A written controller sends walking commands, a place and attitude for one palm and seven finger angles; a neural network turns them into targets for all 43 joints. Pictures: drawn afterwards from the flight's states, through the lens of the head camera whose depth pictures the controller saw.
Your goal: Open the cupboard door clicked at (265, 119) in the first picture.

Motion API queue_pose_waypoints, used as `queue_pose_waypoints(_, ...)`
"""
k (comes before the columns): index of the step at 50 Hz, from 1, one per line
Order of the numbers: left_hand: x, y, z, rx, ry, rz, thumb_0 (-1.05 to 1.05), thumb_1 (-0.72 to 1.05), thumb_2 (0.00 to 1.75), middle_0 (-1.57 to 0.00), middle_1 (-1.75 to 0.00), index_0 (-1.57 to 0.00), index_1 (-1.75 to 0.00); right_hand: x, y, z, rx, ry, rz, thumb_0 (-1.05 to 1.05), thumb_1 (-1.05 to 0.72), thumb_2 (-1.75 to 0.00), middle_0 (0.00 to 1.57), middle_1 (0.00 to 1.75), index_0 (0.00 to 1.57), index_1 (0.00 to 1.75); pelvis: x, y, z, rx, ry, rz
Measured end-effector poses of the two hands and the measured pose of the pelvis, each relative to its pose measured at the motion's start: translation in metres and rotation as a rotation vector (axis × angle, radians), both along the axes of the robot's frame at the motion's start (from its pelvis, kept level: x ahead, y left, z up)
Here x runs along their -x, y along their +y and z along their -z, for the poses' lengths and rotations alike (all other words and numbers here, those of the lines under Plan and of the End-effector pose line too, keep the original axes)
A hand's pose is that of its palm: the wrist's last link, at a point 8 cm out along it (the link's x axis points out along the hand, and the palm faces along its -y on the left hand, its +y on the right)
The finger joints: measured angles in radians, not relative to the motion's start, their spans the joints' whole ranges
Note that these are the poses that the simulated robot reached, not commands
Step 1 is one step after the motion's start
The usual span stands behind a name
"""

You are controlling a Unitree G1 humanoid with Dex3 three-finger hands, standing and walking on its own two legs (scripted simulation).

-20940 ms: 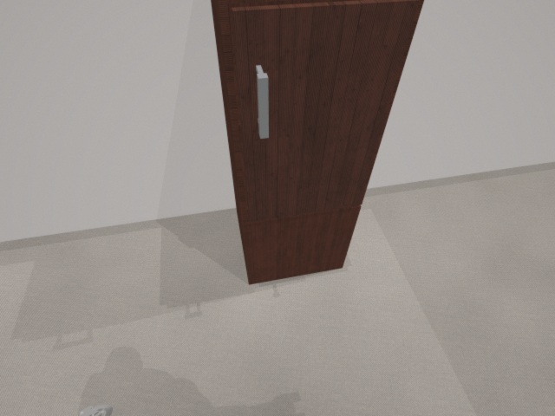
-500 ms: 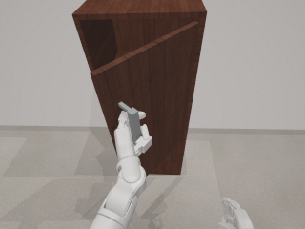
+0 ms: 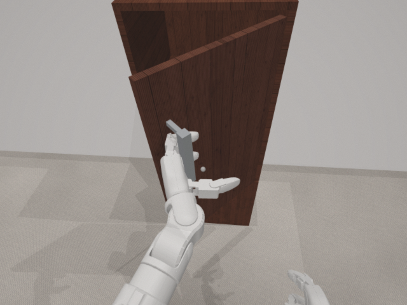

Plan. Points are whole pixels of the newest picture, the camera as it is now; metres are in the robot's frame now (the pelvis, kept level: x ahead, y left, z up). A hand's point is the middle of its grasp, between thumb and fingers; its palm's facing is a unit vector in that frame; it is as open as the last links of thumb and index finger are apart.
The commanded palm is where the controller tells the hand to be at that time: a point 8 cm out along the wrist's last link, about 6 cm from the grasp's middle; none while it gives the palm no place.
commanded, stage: open thumb and fingers to let go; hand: left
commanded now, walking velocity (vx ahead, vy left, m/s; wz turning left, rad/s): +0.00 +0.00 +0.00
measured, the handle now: (181, 153) +0.38 +0.08 +0.11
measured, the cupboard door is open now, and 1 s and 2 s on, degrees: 45 50 50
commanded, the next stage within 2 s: slide the hand sideways off the handle in 0.30 s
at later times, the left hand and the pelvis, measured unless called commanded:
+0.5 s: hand (202, 176) +0.33 +0.03 +0.10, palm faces +0.15 -0.99 -0.08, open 15.0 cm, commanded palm +0.30 +0.05 +0.10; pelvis -0.02 +0.00 +0.00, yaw +0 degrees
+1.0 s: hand (201, 194) +0.29 +0.03 +0.10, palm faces -0.14 -0.99 +0.00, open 16.3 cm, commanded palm +0.26 +0.09 +0.10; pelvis -0.01 +0.02 +0.01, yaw -3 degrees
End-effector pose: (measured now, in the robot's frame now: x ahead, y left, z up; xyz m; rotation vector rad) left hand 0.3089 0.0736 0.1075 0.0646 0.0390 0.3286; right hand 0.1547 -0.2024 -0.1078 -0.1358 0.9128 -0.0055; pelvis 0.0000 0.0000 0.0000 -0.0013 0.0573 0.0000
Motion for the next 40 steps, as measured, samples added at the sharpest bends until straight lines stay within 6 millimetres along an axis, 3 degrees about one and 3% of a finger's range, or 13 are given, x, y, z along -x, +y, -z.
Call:
queue_pose_waypoints(9,0.000,-0.002,0.000,0.009,-0.006,-0.016,-0.01,-0.46,0.32,-0.32,-0.94,-0.31,-0.94,0.019,-0.014,0.002,0.040,0.016,0.025,0.01,-0.90,-0.90,0.20,0.30,0.20,0.30,0.008,-0.001,0.000,0.002,0.003,0.000)
queue_pose_waypoints(21,0.002,-0.001,0.000,0.019,-0.006,-0.007,-0.02,-0.50,0.30,-0.43,-0.63,-0.41,-0.69,0.011,-0.009,-0.007,0.052,-0.038,0.008,0.01,-0.90,-0.90,0.20,0.30,0.20,0.30,0.015,0.002,0.000,0.006,-0.002,-0.005)
queue_pose_waypoints(30,0.010,0.012,0.004,-0.019,-0.059,0.472,-0.02,-0.50,0.30,-0.28,-0.42,-0.21,-0.45,0.019,-0.001,-0.013,0.039,-0.094,0.033,0.01,-0.90,-0.90,0.20,0.30,0.20,0.30,0.022,0.010,-0.001,0.002,-0.027,-0.007)
queue_pose_waypoints(40,0.019,-0.001,0.005,0.066,-0.058,0.455,-0.02,-0.50,0.30,-0.16,-0.33,-0.15,-0.33,0.034,0.006,-0.018,0.001,-0.119,0.054,0.01,-0.90,-0.90,0.20,0.30,0.20,0.30,0.020,0.017,-0.003,-0.006,-0.036,0.036)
